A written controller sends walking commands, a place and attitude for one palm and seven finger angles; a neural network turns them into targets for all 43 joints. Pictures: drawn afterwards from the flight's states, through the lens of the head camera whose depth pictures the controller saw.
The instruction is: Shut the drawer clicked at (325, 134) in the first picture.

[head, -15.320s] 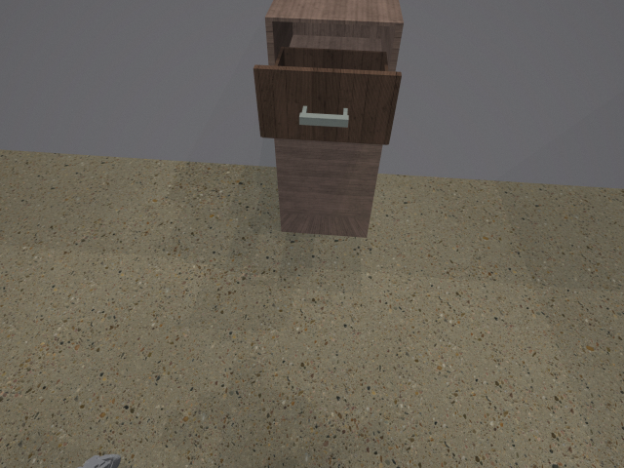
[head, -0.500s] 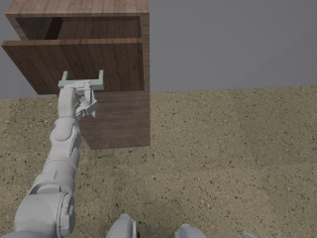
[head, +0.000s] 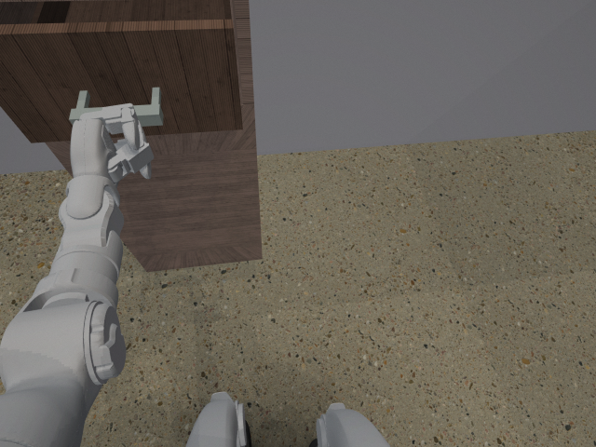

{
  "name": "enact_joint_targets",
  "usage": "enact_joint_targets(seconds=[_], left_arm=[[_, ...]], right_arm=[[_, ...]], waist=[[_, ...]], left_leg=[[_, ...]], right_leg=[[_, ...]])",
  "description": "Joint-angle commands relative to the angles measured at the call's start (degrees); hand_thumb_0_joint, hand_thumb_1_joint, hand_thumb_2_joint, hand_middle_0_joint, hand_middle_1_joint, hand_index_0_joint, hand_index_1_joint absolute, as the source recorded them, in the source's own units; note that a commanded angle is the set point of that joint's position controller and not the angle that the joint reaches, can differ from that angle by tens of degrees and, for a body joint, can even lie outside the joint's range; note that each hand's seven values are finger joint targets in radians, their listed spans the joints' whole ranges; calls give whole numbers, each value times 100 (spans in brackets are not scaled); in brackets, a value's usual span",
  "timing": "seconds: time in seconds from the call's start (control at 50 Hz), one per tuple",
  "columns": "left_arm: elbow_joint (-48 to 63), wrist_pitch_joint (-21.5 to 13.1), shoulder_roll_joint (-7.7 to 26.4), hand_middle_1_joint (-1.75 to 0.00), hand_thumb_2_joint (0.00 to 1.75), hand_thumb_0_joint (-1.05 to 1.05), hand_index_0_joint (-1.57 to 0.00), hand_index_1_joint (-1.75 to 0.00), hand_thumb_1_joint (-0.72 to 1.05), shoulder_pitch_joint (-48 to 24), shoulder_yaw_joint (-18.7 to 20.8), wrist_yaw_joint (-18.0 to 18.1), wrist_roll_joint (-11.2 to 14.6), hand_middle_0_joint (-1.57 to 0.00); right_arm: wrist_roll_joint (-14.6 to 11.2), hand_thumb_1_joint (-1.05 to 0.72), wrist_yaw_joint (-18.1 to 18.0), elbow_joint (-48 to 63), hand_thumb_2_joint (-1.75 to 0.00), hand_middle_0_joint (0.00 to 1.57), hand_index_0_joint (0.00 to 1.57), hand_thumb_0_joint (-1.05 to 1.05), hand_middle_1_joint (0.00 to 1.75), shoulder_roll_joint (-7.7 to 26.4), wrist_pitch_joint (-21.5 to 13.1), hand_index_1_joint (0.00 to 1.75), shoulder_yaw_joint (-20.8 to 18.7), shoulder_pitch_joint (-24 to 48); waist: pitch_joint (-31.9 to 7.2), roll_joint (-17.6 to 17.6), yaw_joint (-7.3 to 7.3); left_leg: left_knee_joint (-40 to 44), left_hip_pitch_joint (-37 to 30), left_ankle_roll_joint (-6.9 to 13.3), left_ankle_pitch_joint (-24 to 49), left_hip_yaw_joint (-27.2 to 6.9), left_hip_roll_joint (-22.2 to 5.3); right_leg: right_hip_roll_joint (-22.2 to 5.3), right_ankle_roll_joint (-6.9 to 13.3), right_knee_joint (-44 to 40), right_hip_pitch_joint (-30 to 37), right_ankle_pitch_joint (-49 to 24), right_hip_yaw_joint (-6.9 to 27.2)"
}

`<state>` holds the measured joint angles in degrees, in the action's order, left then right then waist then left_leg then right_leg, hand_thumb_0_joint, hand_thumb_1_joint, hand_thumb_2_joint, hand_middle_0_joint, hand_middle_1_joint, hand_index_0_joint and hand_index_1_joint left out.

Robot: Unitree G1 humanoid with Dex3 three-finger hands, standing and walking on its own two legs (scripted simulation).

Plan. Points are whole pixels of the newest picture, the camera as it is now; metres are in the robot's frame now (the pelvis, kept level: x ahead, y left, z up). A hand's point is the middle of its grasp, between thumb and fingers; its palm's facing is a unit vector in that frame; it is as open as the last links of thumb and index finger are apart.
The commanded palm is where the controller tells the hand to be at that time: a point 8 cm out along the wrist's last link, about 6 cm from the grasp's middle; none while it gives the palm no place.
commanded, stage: push the drawer shut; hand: left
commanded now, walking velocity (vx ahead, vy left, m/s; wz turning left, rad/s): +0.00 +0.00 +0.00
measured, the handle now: (119, 106) +0.57 +0.22 +0.08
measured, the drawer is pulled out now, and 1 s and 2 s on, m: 0.06 0.00 0.00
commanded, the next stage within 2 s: pull the fist back off the drawer in 0.76 s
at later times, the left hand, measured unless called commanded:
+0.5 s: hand (148, 111) +0.56 +0.18 +0.08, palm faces +0.10 -0.99 -0.03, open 3.1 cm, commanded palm +0.55 +0.21 +0.08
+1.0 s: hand (140, 109) +0.57 +0.19 +0.08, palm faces +0.09 -1.00 -0.04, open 3.1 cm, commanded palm +0.57 +0.21 +0.08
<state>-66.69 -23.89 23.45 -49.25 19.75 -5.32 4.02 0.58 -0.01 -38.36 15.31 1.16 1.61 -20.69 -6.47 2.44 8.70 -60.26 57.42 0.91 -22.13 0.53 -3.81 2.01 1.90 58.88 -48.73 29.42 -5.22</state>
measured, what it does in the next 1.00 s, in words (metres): stands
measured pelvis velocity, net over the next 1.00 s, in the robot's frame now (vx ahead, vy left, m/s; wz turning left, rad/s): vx -0.02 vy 0.02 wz -0.02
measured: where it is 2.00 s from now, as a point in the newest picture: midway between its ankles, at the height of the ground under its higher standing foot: outside the picture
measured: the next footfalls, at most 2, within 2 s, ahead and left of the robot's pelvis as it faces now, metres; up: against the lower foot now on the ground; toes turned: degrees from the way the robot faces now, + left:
none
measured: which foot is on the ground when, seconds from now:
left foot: down 0.00-1.00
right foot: down 0.00-1.00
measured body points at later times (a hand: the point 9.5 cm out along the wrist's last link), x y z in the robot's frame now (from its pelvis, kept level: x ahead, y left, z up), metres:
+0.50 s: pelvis +0.00 +0.01 -0.01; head +0.15 +0.03 +0.42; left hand +0.55 +0.23 +0.08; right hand -0.03 -0.25 -0.11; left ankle +0.06 +0.11 -0.66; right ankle -0.01 -0.10 -0.66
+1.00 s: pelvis -0.02 +0.02 -0.02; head +0.14 +0.05 +0.40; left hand +0.55 +0.24 +0.09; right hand -0.05 -0.25 -0.11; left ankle +0.06 +0.11 -0.66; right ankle -0.01 -0.10 -0.66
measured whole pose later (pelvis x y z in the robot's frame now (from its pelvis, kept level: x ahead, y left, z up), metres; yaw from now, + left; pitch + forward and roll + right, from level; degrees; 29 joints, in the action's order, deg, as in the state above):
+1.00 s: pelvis -0.02 +0.02 -0.02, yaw -1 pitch +26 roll -6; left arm -77.3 -17.8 34.9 -69.7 19.8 -3.1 -1.8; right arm 3.2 0.5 -38.1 15.7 0.1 4.0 -23.7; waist -5.9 3.0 14.7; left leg -65.8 70.2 2.1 -21.8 -1.7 -3.9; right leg 2.4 1.0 62.2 -59.7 28.5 -7.1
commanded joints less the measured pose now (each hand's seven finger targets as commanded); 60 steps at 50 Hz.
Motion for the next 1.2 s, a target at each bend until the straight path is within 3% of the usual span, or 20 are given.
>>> enact_joint_targets(seconds=[0.0, 0.04, 0.06, 0.12, 0.32, 0.4, 0.42, 0.44, 0.52, 0.56, 0.64, 0.68, 0.72, 0.74, 0.78, 0.86, 0.96, 0.98, 1.08, 1.18], left_arm=[[1188, -303, 1606, -160, 90, 0, -140, -160, 90, -3420, 201, 71, 22, -140], [1217, -306, 1565, -160, 90, 0, -140, -160, 90, -3491, 189, 76, -4, -140], [1277, -311, 1397, -160, 90, 0, -140, -160, 90, -3667, 28, 66, -12, -140], [1064, -258, 1561, -160, 90, 0, -140, -160, 90, -3702, 162, 124, -62, -140], [812, -131, 1998, -160, 90, 0, -140, -160, 90, -4195, 379, 255, -260, -140], [729, -88, 2167, -160, 90, 0, -140, -160, 90, -4375, 428, 239, -340, -140], [642, -47, 2011, -160, 90, 0, -140, -160, 90, -4453, 268, 218, -350, -140], [604, -26, 2164, -160, 90, 0, -140, -160, 90, -4546, 381, 228, -349, -140], [765, -34, 2348, -160, 90, 0, -140, -160, 90, -4775, 496, 218, -390, -140], [737, -18, 2261, -160, 90, 0, -140, -160, 90, -5011, 426, 246, -389, -140], [649, -4, 2330, -160, 90, 0, -140, -160, 90, -5226, 371, 299, -450, -140], [593, 19, 2117, -160, 90, 0, -140, -160, 90, -5440, 165, 314, -472, -140], [460, 72, 2218, -160, 90, 0, -140, -160, 90, -5469, 153, 328, -471, -140], [520, 74, 2319, -160, 90, 0, -140, -160, 90, -5574, 181, 341, -476, -140], [585, 88, 2105, -160, 90, 0, -140, -160, 90, -5723, -25, 334, -487, -140], [490, 172, 2194, -160, 90, 0, -140, -160, 90, -5751, 13, 359, -442, -140], [469, 241, 2329, -160, 90, 0, -140, -160, 90, -5726, 111, 365, -478, -140], [502, 266, 2130, -160, 90, 0, -140, -160, 90, -5723, -20, 358, -478, -140], [497, 297, 2297, -160, 90, 0, -140, -160, 90, -5503, 179, 363, -484, -140], [807, 234, 2064, -160, 90, 0, -140, -160, 90, -4946, 209, 330, -400, -140]], right_arm=[[28, -90, -62, 321, -90, 20, 20, 0, 30, 956, -83, 30, -325, -843], [55, -90, -45, 321, -90, 20, 20, 0, 30, 963, -70, 30, -337, -906], [68, -90, -32, 317, -90, 20, 20, 0, 30, 951, -72, 30, -337, -930], [93, -90, -12, 250, -90, 20, 20, 0, 30, 1000, -40, 30, -348, -1030], [188, -90, 38, 226, -90, 20, 20, 0, 30, 1052, 51, 30, -309, -1294], [209, -90, 45, 221, -90, 20, 20, 0, 30, 1081, 107, 30, -300, -1394], [203, -90, 61, 223, -90, 20, 20, 0, 30, 1064, 111, 30, -287, -1403], [217, -90, 60, 206, -90, 20, 20, 0, 30, 1086, 114, 30, -280, -1442], [236, -90, 63, 213, -90, 20, 20, 0, 30, 1098, 157, 30, -293, -1552], [249, -90, 59, 159, -90, 20, 20, 0, 30, 1088, 154, 30, -283, -1573], [257, -90, 50, 105, -90, 20, 20, 0, 30, 1119, 127, 30, -266, -1594], [259, -90, 49, 73, -90, 20, 20, 0, 30, 1127, 98, 30, -253, -1595], [255, -90, 29, 82, -90, 20, 20, 0, 30, 1162, 62, 30, -222, -1579], [258, -90, 13, 77, -90, 20, 20, 0, 30, 1184, 34, 30, -208, -1590], [254, -90, 0, 72, -90, 20, 20, 0, 30, 1174, -21, 30, -208, -1577], [254, -90, -37, 37, -90, 20, 20, 0, 30, 1212, -131, 30, -169, -1592], [271, -90, -25, 117, -90, 20, 20, 0, 30, 1226, -153, 30, -158, -1590], [262, -90, -7, 145, -90, 20, 20, 0, 30, 1207, -157, 30, -165, -1558], [282, -90, 20, 214, -90, 20, 20, 0, 30, 1232, -141, 30, -171, -1569], [277, -90, 93, 287, -90, 20, 20, 0, 30, 1197, -74, 30, -233, -1551]], waist=[[-2349, 383, 353], [-2540, 548, 342], [-2561, 650, 425], [-2527, 530, 439], [-2678, 699, 557], [-2738, 807, 617], [-2639, 795, 686], [-2604, 743, 701], [-2904, 960, 713], [-2791, 906, 826], [-2694, 1048, 872], [-2580, 1169, 996], [-2466, 1126, 1025], [-2504, 1157, 1035], [-2608, 1323, 1092], [-2636, 1231, 1138], [-2660, 1358, 1040], [-2693, 1346, 1067], [-2694, 1226, 961], [-2927, 1263, 742]], left_leg=[[451, -2272, 169, 777, -345, 197], [445, -2508, 149, 948, -394, 178], [432, -2649, 148, 1035, -442, 166], [413, -2626, 139, 1024, -468, 138], [275, -2463, 162, 1251, -477, 129], [226, -2476, 158, 1368, -501, 105], [233, -2442, 157, 1289, -521, 105], [202, -2346, 178, 1253, -507, 99], [156, -2611, 159, 1604, -560, 74], [115, -2540, 179, 1521, -569, 73], [147, -2547, 143, 1172, -650, 51], [164, -2629, 137, 1019, -714, 37], [182, -2400, 154, 657, -713, 44], [204, -2393, 154, 611, -747, 33], [196, -2540, 148, 591, -793, 19], [200, -2411, 170, 371, -815, 13], [221, -2352, 138, 207, -842, 35], [213, -2375, 140, 143, -835, 40], [250, -2305, 130, 122, -851, 32], [344, -2745, 88, 517, -871, 9]], right_leg=[[119, -145, -1046, -74, -1131, 509], [137, -117, -1004, -180, -1185, 457], [146, -108, -964, -325, -1215, 421], [164, -110, -980, -423, -1149, 385], [190, -109, -918, -466, -1284, 369], [197, -105, -874, -559, -1338, 346], [211, -108, -875, -652, -1261, 325], [213, -114, -893, -627, -1244, 341], [230, -98, -822, -677, -1443, 305], [234, -112, -835, -776, -1393, 310], [237, -86, -831, -1032, -1049, 268], [234, -83, -809, -1333, -923, 230], [223, -88, -833, -1366, -699, 252], [216, -84, -801, -1375, -674, 242], [205, -82, -758, -1565, -654, 228], [199, -89, -760, -1550, -540, 229], [197, -51, -716, -1536, -448, 205], [196, -64, -717, -1608, -424, 197], [200, -58, -701, -1499, -417, 180], [210, -33, -709, -1346, -632, 140]])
